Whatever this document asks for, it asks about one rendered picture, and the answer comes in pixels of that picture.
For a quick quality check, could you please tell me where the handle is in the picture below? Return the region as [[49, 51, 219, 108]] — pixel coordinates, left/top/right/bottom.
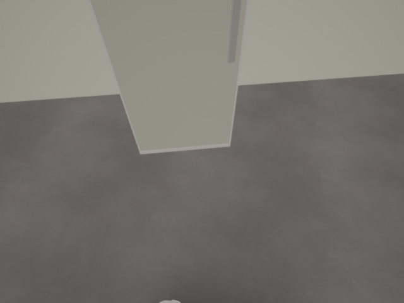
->
[[227, 0, 242, 62]]

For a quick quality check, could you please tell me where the fridge door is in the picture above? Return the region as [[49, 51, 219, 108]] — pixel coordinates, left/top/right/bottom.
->
[[90, 0, 247, 151]]

